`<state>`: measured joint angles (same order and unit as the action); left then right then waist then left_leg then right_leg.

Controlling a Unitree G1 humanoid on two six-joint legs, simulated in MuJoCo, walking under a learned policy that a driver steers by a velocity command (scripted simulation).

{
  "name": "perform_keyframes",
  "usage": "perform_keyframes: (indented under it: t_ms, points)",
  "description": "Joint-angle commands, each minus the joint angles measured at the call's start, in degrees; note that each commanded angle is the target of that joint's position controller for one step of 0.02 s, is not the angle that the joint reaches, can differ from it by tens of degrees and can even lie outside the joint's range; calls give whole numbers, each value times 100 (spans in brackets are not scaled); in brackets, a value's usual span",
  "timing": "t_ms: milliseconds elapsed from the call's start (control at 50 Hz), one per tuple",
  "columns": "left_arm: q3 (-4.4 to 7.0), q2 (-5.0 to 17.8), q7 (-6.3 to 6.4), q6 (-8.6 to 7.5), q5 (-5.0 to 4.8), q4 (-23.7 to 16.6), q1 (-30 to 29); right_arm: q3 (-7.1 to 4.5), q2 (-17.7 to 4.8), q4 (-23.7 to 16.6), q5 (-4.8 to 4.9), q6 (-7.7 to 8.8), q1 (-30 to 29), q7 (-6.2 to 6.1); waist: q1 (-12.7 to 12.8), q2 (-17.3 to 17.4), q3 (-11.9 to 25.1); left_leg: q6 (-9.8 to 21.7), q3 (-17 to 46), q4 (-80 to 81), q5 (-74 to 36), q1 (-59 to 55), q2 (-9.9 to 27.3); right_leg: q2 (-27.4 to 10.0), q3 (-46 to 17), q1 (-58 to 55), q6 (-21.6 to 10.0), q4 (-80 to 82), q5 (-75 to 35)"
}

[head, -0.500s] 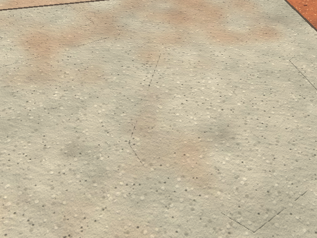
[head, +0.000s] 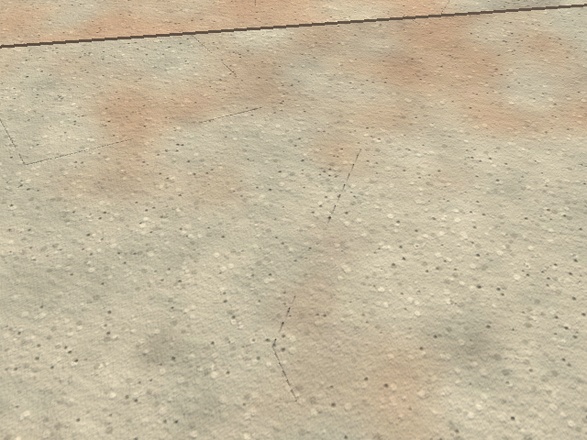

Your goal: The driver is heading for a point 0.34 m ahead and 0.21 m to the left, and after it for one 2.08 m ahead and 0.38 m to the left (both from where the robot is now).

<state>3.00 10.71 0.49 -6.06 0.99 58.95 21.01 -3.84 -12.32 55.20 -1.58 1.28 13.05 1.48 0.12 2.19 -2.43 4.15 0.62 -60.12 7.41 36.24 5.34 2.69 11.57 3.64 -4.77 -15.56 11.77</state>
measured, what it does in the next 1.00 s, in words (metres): walks ahead, turning left: left foot, then right foot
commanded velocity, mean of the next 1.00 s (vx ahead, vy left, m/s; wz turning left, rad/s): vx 0.26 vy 0.00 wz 0.40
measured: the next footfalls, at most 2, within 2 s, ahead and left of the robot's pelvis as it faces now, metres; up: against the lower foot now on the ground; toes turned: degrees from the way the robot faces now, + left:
left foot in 0.28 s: +0.28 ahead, +0.11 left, +0.00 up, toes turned +15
right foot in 0.82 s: +0.50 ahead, +0.03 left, +0.00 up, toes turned +24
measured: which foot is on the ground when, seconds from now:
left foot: up 0.00-0.26, down 0.28-0.84, up 0.86-1.00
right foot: down 0.00-0.28, up 0.30-0.80, down 0.82-1.00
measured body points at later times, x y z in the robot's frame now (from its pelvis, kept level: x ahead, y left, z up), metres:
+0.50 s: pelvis +0.24 +0.06 -0.01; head +0.28 +0.09 +0.44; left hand +0.30 +0.35 -0.13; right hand +0.37 -0.19 -0.13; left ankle +0.24 +0.10 -0.75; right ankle +0.33 -0.09 -0.66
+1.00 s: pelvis +0.37 +0.06 -0.01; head +0.40 +0.05 +0.44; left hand +0.36 +0.33 -0.12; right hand +0.55 -0.15 -0.15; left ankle +0.27 +0.14 -0.70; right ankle +0.46 +0.01 -0.75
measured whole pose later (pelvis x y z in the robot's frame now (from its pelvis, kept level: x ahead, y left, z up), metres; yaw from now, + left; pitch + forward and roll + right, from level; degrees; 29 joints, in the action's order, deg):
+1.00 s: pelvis +0.37 +0.06 -0.01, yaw +26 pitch -1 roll +1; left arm -0.2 12.5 1.5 -0.3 1.1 47.9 10.8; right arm -2.4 -15.0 51.3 -1.0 -2.3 12.0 -1.1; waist -0.2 1.9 -4.4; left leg 0.2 5.5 -50.5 28.6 17.1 -5.2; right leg 1.4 2.3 16.1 -3.5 -24.3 7.3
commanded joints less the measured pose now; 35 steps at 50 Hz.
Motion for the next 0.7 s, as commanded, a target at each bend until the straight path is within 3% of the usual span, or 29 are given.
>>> perform_keyframes:
  t_ms: [20,100,160,220,240,260,280,300,320,340,360,380,400,420,480,600,700]
  points:
    - [45,498,38,-106,-2,-234,102,29,-36,-392,17,7,-308,65,-54,-544,-348,-60,-138,683,-639,269,45,-1510,-534,267,-277,861,-1685]
    - [53,624,113,-89,-5,-124,469,113,28,-708,4,22,-1077,121,148,-561,-429,29,-604,1857,-867,75,-91,-1632,-149,-240,-243,756,-2351]
    - [75,713,168,-13,22,-33,662,99,-51,-871,-22,34,-1300,134,155,-579,-430,243,-829,2274,-392,-40,-260,-1795,82,-862,-232,362,-3295]
    - [141,939,214,87,55,-72,509,1,-238,-774,-45,19,-769,93,-160,-818,-31,606,-1123,2392,495,-904,-772,-1866,348,-1162,-191,-845,-5562]
    - [171,1028,205,143,62,-113,456,-63,-348,-641,-49,34,-287,76,-350,-836,254,747,-1149,2540,717,-1427,-971,-1868,375,-1127,-195,-1676,-5767]
    - [189,1092,170,190,39,-185,374,-158,-510,-422,-84,82,444,41,-682,-683,650,920,-1027,3020,589,-2444,-1109,-1806,447,-678,-97,-2884,-5197]
    - [162,997,129,188,7,-381,281,-336,-1026,-273,-165,109,1193,-34,-1027,-132,1188,1268,291,3396,1108,-3807,-215,-1617,455,569,92,-4668,-3279]
    - [91,462,-10,127,-75,-855,301,-465,-1592,-448,-57,52,897,-64,-544,1338,1562,2221,3678,4104,985,-5429,1418,-161,-12,3267,477,-6900,1882]
    - [151,918,-35,43,-42,-1044,-429,-444,-1559,-482,46,-36,959,-101,-760,206,1376,2238,3749,4475,84,-5174,1480,-277,-1149,3940,443,-7066,1607]
    - [109,794,-33,-25,-123,-1143,-654,-372,-1318,-469,79,-20,589,-162,-524,-52,721,2036,2822,4389,-1025,-4546,1408,-602,-1268,4025,418,-6741,1084]
    - [107,771,13,-42,-129,-1042,-476,-291,-1007,-488,106,30,321,-166,-221,-512,291,1753,2161,4363,-2535,-3716,1155,-778,-1248,3575,453,-6163,855]
    - [122,760,47,52,-24,-1027,-419,-241,-860,-522,149,79,109,-183,-4,-603,187,1504,1598,4319,-3199,-3255,798,-891,-1298,3196,513,-5735,867]
    - [117,722,52,187,92,-995,-254,-192,-759,-572,170,119,-35,-192,141,-515,231,1382,1254,4305,-3602,-2925,571,-881,-1281,2832,584,-5509,868]
    - [121,683,47,312,141,-1017,-199,-168,-754,-581,182,167,-5,-179,205,-431,306,1303,1111,4262,-3980,-2804,439,-846,-1262,2674,644,-5295,873]
    - [91,613,25,495,112,-1192,-375,-219,-1043,-574,146,190,265,-173,199,-164,463,1148,890,4107,-4774,-2776,161,-716,-1125,2788,779,-4746,491]
    - [42,772,30,586,47,-1598,-1296,-177,-1012,-640,134,25,744,-251,-183,187,556,630,1062,3888,-4567,-3338,56,-643,-1136,3231,755,-3729,-305]
    - [-16,836,49,553,7,-1709,-1604,-122,-965,-620,35,-35,946,-323,-362,233,413,609,1282,3635,-4738,-3848,260,-491,-1174,3129,534,-2978,-187]
Keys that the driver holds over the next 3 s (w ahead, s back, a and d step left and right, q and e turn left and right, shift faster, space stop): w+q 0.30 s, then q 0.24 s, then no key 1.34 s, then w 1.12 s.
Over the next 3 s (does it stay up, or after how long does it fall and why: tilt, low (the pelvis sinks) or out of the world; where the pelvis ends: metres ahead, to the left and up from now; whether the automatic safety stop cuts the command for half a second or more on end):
stays up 0.84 0.28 0.00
